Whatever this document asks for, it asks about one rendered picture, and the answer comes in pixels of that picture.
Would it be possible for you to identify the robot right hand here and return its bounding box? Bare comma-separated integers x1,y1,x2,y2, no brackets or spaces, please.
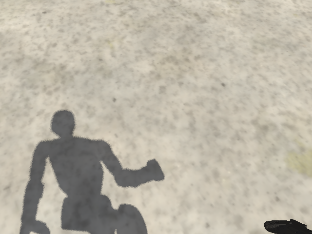
264,218,312,234

